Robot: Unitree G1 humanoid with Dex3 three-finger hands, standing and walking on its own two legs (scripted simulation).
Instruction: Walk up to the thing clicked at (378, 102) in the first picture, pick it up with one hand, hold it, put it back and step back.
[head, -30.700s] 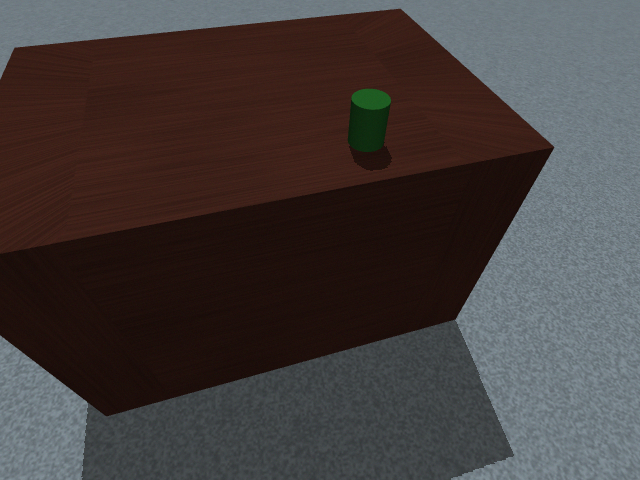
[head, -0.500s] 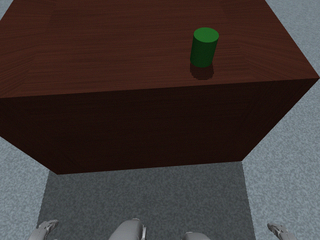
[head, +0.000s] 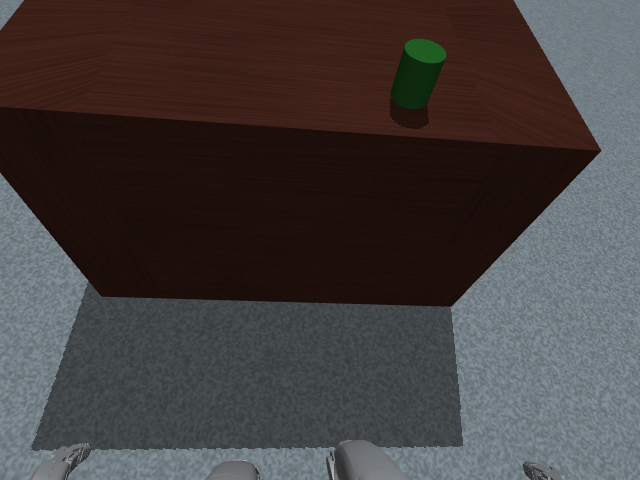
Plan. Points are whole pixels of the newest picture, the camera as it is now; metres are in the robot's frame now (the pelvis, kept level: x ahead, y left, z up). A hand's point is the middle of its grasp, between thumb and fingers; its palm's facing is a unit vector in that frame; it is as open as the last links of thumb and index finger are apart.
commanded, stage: step back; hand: right
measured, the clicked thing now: (416, 74) +0.80 -0.15 +0.03
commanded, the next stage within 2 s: none
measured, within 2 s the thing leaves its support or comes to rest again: neither
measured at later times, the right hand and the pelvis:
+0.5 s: hand out of the picture -0.09 -0.33 -0.17, palm faces -0.09 +0.92 -0.38, open 7.4 cm; pelvis -0.16 -0.06 -0.01, yaw +2 degrees
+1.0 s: hand out of the picture -0.18 -0.35 -0.16, palm faces -0.05 +0.92 -0.39, open 7.4 cm; pelvis -0.33 -0.09 -0.02, yaw +0 degrees
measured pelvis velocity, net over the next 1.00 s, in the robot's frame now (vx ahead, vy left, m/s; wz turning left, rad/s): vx -0.33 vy -0.09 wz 0.00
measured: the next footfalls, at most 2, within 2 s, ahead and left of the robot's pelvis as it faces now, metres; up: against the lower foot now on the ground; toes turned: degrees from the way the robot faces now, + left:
right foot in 0.20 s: -0.07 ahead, -0.17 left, +0.00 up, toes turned +0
left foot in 0.58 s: -0.18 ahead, +0.05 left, +0.00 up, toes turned +3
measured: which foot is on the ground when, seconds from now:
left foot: down 0.00-0.22, up 0.24-0.56, down 0.58-0.96, up 0.98-1.00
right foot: up 0.00-0.18, down 0.20-0.60, up 0.62-0.90, down 0.92-1.00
